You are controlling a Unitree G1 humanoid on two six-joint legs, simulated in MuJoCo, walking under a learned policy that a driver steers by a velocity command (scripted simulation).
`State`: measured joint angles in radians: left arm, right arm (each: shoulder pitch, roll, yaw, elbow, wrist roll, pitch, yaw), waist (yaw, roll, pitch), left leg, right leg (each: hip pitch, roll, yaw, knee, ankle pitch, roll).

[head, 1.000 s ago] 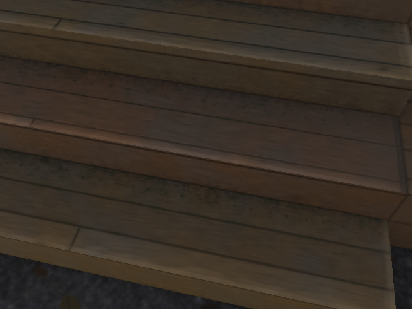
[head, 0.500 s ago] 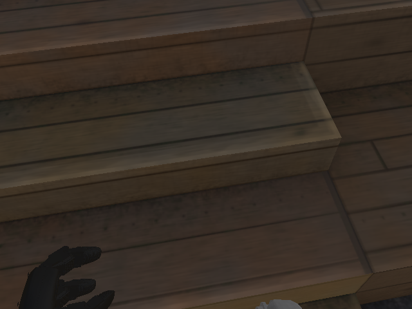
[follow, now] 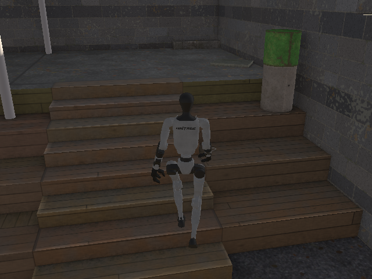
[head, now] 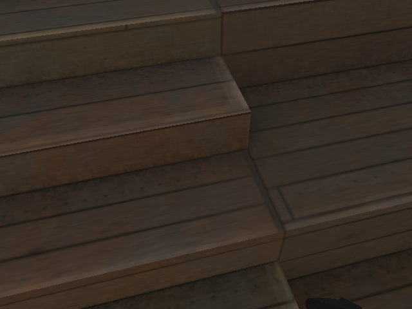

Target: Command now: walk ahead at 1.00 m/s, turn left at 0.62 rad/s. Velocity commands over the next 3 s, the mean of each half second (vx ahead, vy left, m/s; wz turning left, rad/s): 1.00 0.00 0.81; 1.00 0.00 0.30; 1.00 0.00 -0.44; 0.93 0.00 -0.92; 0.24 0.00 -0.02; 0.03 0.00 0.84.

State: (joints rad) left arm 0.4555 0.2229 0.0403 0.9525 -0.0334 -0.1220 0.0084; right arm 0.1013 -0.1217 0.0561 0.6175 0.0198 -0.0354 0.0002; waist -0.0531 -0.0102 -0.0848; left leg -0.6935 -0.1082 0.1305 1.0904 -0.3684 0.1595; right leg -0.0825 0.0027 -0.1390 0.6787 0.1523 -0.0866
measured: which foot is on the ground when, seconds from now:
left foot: down 0.00-0.30, up 0.32-0.66, down 0.68-1.00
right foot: up 0.00-0.28, down 0.30-0.66, up 0.68-1.00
